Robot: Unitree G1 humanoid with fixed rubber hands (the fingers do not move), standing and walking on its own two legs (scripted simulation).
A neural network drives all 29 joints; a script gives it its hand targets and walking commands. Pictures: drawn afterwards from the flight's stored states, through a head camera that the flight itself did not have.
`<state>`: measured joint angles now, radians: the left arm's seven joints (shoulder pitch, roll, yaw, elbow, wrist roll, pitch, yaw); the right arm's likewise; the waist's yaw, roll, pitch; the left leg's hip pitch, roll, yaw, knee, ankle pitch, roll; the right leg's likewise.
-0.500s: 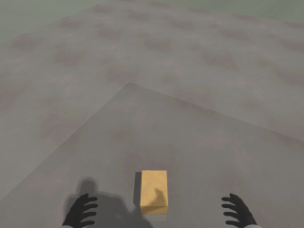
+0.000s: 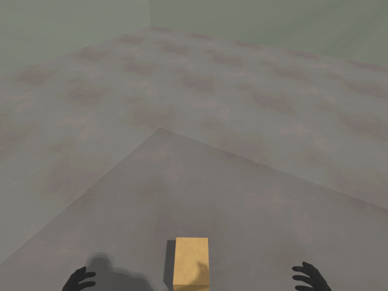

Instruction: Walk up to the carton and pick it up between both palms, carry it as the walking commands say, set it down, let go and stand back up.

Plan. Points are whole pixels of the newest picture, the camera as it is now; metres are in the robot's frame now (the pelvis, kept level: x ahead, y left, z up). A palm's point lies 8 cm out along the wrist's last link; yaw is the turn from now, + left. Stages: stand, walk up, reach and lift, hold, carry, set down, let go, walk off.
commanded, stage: stand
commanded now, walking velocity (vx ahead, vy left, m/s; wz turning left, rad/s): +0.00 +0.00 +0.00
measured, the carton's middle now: (191, 266) +0.49 +0.03 -0.69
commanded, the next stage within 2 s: none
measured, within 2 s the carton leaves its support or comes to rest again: neither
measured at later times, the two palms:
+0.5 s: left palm out of the picture +0.14 +0.28 -0.07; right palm out of the picture +0.16 -0.25 -0.07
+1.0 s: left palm out of the picture +0.12 +0.28 -0.08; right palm out of the picture +0.15 -0.26 -0.08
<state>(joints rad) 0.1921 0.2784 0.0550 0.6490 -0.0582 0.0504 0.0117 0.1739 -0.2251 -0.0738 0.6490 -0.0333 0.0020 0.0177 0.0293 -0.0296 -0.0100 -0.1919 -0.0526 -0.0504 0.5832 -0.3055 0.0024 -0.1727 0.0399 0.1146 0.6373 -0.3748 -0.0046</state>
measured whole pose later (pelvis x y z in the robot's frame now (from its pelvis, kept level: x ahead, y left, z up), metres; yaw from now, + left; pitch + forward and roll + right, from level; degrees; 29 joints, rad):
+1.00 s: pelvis +0.00 +0.00 +0.00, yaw +0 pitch -5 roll +1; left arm 0.19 0.30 0.06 0.79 -0.06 -0.01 0.01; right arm 0.17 -0.23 -0.08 0.76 -0.03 -0.02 0.00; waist 0.03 -0.03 -0.01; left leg -0.19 -0.05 -0.05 0.58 -0.31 0.00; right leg -0.17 0.04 0.11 0.64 -0.38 -0.01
